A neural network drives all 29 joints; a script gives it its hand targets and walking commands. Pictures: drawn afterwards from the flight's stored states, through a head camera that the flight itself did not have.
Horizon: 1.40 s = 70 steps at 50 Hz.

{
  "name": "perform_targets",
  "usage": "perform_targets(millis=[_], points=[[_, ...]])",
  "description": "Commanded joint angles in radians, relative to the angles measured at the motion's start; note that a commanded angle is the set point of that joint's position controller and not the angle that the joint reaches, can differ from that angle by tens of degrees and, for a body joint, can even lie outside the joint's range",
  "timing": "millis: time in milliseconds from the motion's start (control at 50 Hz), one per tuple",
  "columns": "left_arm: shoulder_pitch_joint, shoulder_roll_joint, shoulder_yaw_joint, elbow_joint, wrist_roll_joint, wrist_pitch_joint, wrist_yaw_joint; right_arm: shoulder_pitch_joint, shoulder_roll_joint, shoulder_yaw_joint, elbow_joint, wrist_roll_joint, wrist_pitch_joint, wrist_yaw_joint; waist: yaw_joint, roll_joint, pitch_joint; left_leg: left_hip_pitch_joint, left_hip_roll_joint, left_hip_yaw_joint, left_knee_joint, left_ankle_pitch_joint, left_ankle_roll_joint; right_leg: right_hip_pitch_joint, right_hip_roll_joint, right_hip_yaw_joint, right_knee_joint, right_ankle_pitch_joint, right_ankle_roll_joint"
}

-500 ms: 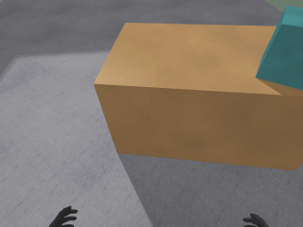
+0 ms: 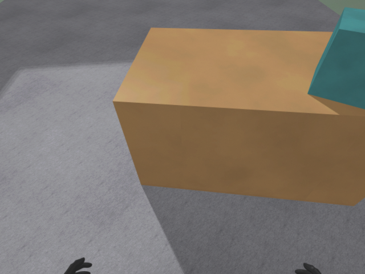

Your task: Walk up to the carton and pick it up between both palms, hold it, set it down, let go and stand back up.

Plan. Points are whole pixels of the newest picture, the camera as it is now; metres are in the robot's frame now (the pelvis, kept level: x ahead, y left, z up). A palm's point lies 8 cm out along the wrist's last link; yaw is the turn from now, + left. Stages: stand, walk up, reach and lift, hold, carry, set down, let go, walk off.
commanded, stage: stand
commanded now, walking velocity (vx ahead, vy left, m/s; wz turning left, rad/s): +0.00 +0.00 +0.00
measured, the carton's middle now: (355, 58) +0.83 -0.61 +0.04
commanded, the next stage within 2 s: walk up in 0.90 s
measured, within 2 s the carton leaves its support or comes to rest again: neither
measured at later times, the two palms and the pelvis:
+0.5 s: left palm out of the picture +0.09 +0.29 -0.09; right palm out of the picture +0.08 -0.27 -0.11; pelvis -0.02 +0.00 +0.00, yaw +0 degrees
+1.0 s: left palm out of the picture +0.06 +0.30 -0.09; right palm out of the picture +0.07 -0.27 -0.10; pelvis -0.02 +0.01 +0.01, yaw +0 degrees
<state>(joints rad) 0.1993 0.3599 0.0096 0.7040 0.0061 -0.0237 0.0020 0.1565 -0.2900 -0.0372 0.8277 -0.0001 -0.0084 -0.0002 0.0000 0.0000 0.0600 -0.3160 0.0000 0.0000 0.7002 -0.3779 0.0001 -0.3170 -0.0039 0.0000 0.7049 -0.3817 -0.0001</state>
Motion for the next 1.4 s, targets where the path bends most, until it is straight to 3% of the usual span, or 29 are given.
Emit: perform_targets(millis=[0, 40, 60, 120, 140, 220, 360, 420, 460, 480, 580, 620, 840, 940, 980, 1040, 1060, 1080, 1100, 1120, 1140, 1180, 1220, 1340, 1360, 1380], points=[[-0.07, 0.18, 0.052, -0.003, 0.017, -0.041, 0.012, -0.073, -0.241, -0.048, -0.04, -0.015, -0.042, 0.0, -0.011, -0.034, -0.153, 0.079, 0.092, -0.1, -0.123, 0.263, 0.081, 0.056, -0.1, 0.106, -0.147, 0.26, -0.074], [-0.056, 0.187, 0.051, 0.01, 0.013, -0.042, 0.013, -0.057, -0.248, -0.049, -0.024, -0.013, -0.041, -0.003, -0.011, -0.024, -0.146, 0.074, 0.094, -0.114, -0.126, 0.277, 0.085, 0.064, -0.103, 0.113, -0.143, 0.277, -0.077], [-0.058, 0.19, 0.052, 0.013, 0.014, -0.042, 0.013, -0.064, -0.251, -0.044, -0.017, -0.016, -0.041, -0.001, -0.009, 0.011, -0.142, 0.073, 0.097, -0.112, -0.136, 0.285, 0.087, 0.063, -0.102, 0.111, -0.142, 0.277, -0.076], [-0.058, 0.186, 0.047, 0.02, 0.014, -0.044, 0.014, -0.072, -0.246, -0.042, -0.011, -0.011, -0.044, -0.001, -0.007, 0.008, -0.147, 0.076, 0.094, -0.116, -0.129, 0.311, 0.083, 0.069, -0.101, 0.105, -0.136, 0.3, -0.079], [-0.062, 0.193, 0.05, 0.026, 0.015, -0.043, 0.014, -0.078, -0.244, -0.042, -0.002, -0.014, -0.043, -0.001, -0.005, -0.035, -0.138, 0.071, 0.091, -0.108, -0.132, 0.285, 0.082, 0.068, -0.101, 0.105, -0.146, 0.294, -0.076], [-0.058, 0.189, 0.047, 0.044, 0.011, -0.039, 0.012, -0.068, -0.255, -0.045, 0.015, -0.014, -0.041, 0.0, -0.007, -0.003, -0.131, 0.08, 0.093, -0.116, -0.14, 0.257, 0.084, 0.049, -0.103, 0.117, -0.164, 0.243, -0.079], [-0.092, 0.193, 0.042, 0.067, 0.015, -0.034, 0.013, -0.096, -0.239, -0.035, 0.038, -0.017, -0.038, 0.002, -0.013, -0.014, -0.08, 0.048, 0.095, -0.132, -0.192, 0.142, 0.084, 0.022, -0.107, 0.137, -0.21, 0.137, -0.078], [-0.064, 0.176, 0.037, 0.082, 0.013, -0.033, 0.01, -0.096, -0.267, -0.042, 0.06, -0.017, -0.042, 0.004, 0.0, 0.013, -0.103, 0.042, 0.115, -0.153, -0.22, 0.133, 0.084, 0.06, -0.091, 0.112, -0.198, 0.142, -0.071], [-0.078, 0.188, 0.037, 0.09, 0.016, -0.039, 0.01, -0.106, -0.249, -0.037, 0.066, -0.014, -0.039, 0.004, -0.011, 0.004, -0.105, 0.045, 0.105, -0.138, -0.218, 0.136, 0.078, 0.068, -0.104, 0.126, -0.217, 0.157, -0.068], [-0.073, 0.187, 0.036, 0.095, 0.013, -0.038, 0.008, -0.104, -0.249, -0.038, 0.067, -0.014, -0.04, 0.002, -0.007, -0.03, -0.106, 0.047, 0.102, -0.14, -0.216, 0.14, 0.079, 0.072, -0.105, 0.121, -0.223, 0.164, -0.068], [-0.063, 0.176, 0.03, 0.125, 0.006, -0.033, 0.006, -0.102, -0.262, -0.036, 0.096, -0.013, -0.047, 0.004, 0.005, 0.034, -0.13, 0.07, 0.119, -0.15, -0.26, 0.166, 0.075, 0.092, -0.091, 0.101, -0.213, 0.19, -0.057], [-0.07, 0.191, 0.031, 0.134, 0.008, -0.039, 0.008, -0.105, -0.257, -0.035, 0.105, -0.008, -0.044, 0.005, -0.005, -0.011, -0.134, 0.083, 0.117, -0.144, -0.24, 0.187, 0.072, 0.089, -0.097, 0.109, -0.231, 0.212, -0.059], [-0.074, 0.179, 0.026, 0.181, 0.009, -0.035, 0.008, -0.119, -0.258, -0.028, 0.14, -0.012, -0.037, 0.001, 0.003, 0.021, -0.129, 0.088, 0.122, -0.146, -0.296, 0.21, 0.067, 0.118, -0.096, 0.095, -0.252, 0.212, -0.051], [-0.074, 0.182, 0.021, 0.199, 0.01, -0.033, 0.005, -0.113, -0.254, -0.025, 0.16, -0.005, -0.04, 0.002, -0.002, -0.012, -0.117, 0.113, 0.118, -0.133, -0.306, 0.197, 0.059, 0.105, -0.111, 0.114, -0.3, 0.201, -0.053], [-0.097, 0.191, 0.021, 0.197, 0.008, -0.04, 0.007, -0.122, -0.244, -0.022, 0.162, -0.005, -0.037, 0.004, -0.01, 0.004, -0.13, 0.119, 0.121, -0.133, -0.313, 0.187, 0.058, 0.114, -0.113, 0.113, -0.305, 0.205, -0.049], [-0.086, 0.182, 0.016, 0.21, 0.007, -0.038, 0.007, -0.116, -0.251, -0.022, 0.174, -0.006, -0.04, 0.003, 0.002, 0.014, -0.118, 0.106, 0.124, -0.145, -0.337, 0.179, 0.059, 0.126, -0.112, 0.108, -0.317, 0.195, -0.047], [-0.083, 0.183, 0.017, 0.215, 0.009, -0.039, 0.008, -0.113, -0.248, -0.022, 0.181, -0.006, -0.039, 0.005, 0.0, -0.017, -0.108, 0.114, 0.12, -0.137, -0.336, 0.174, 0.056, 0.118, -0.112, 0.113, -0.318, 0.188, -0.049], [-0.079, 0.266, 0.089, 0.082, 0.065, -0.01, -0.042, 0.061, -0.401, -0.097, 0.153, -0.016, -0.066, -0.013, -0.045, -0.071, -0.143, 0.28, 0.189, -0.226, -0.343, -0.122, 0.128, -0.114, -0.03, 0.093, -0.184, -0.053, -0.076], [-0.13, 0.244, 0.089, 0.064, 0.068, 0.009, -0.058, 0.152, -0.477, -0.128, 0.186, -0.028, -0.074, -0.026, -0.085, 0.044, -0.083, 0.379, 0.342, -0.428, -0.458, -0.35, 0.205, -0.364, 0.008, 0.06, 0.049, -0.113, -0.054], [-0.124, 0.242, 0.1, 0.051, 0.082, 0.025, -0.066, 0.156, -0.496, -0.143, 0.18, -0.032, -0.087, -0.035, -0.081, 0.046, -0.025, 0.35, 0.44, -0.508, -0.488, -0.383, 0.233, -0.476, -0.038, 0.144, 0.239, -0.099, -0.038], [-0.09, 0.251, 0.103, 0.052, 0.08, 0.031, -0.071, 0.122, -0.477, -0.14, 0.158, -0.024, -0.094, -0.041, -0.057, 0.008, -0.009, 0.322, 0.455, -0.51, -0.487, -0.329, 0.244, -0.489, -0.058, 0.187, 0.291, -0.075, -0.034], [-0.048, 0.257, 0.119, 0.082, 0.067, 0.036, -0.086, 0.066, -0.425, -0.135, 0.137, -0.023, -0.102, -0.044, -0.016, -0.002, -0.023, 0.29, 0.41, -0.394, -0.467, -0.177, 0.212, -0.441, -0.091, 0.22, 0.332, -0.016, -0.019], [-0.032, 0.246, 0.128, 0.092, 0.067, 0.042, -0.103, 0.051, -0.414, -0.13, 0.129, -0.023, -0.108, -0.042, -0.019, 0.053, -0.044, 0.259, 0.36, -0.281, -0.427, -0.061, 0.204, -0.39, -0.092, 0.202, 0.305, 0.017, -0.002], [-0.038, 0.255, 0.151, 0.077, 0.059, 0.06, -0.133, -0.043, -0.469, -0.135, 0.09, -0.038, -0.11, -0.044, 0.028, 0.196, 0.0, 0.053, 0.353, -0.16, -0.399, -0.097, 0.206, -0.212, -0.146, 0.106, 0.143, 0.004, -0.01], [0.002, 0.257, 0.157, 0.082, 0.052, 0.057, -0.135, -0.084, -0.473, -0.138, 0.081, -0.04, -0.108, -0.043, 0.056, 0.231, -0.011, 0.003, 0.338, -0.13, -0.375, -0.121, 0.189, -0.13, -0.165, 0.095, 0.076, -0.001, -0.022], [0.054, 0.262, 0.163, 0.111, 0.051, 0.052, -0.133, -0.11, -0.465, -0.133, 0.082, -0.039, -0.104, -0.043, 0.082, 0.182, -0.053, -0.015, 0.306, -0.086, -0.31, -0.092, 0.167, -0.025, -0.141, 0.06, 0.003, 0.011, -0.034]])
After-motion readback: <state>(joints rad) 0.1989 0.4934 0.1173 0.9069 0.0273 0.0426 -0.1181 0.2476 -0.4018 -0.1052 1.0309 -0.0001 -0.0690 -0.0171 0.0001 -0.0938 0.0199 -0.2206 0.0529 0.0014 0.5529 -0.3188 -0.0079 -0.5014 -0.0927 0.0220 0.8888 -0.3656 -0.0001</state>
